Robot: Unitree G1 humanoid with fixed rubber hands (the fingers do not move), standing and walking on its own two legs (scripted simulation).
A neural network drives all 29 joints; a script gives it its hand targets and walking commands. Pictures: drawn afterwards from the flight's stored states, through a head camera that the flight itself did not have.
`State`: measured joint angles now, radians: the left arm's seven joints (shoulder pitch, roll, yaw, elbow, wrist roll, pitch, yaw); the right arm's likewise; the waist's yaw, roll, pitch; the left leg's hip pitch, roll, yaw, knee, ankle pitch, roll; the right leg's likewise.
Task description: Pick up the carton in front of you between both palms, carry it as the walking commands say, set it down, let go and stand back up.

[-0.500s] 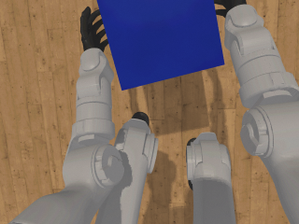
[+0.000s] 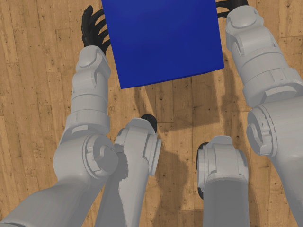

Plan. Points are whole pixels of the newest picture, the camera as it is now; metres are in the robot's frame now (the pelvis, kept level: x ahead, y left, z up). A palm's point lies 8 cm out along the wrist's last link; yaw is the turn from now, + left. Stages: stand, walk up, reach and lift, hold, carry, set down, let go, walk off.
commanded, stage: set down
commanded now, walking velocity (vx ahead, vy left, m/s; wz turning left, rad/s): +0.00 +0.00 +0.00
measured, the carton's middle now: (165, 41) +0.51 +0.08 -0.26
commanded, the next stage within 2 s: none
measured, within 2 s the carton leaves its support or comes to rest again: rests again in 0.26 s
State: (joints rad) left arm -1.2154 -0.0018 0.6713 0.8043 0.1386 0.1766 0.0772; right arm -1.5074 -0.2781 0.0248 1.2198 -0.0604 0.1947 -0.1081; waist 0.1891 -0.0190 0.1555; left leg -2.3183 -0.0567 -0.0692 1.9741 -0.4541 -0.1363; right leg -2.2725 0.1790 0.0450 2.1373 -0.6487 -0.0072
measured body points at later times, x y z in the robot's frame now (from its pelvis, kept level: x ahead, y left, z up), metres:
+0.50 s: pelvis +0.00 +0.01 -0.01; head +0.36 -0.03 +0.25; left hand +0.48 +0.24 -0.18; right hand +0.56 -0.06 -0.20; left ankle +0.14 +0.15 -0.36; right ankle +0.07 -0.09 -0.36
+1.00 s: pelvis -0.01 +0.02 -0.02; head +0.37 -0.02 +0.22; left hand +0.46 +0.28 -0.20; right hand +0.58 -0.10 -0.22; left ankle +0.14 +0.15 -0.36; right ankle +0.07 -0.09 -0.36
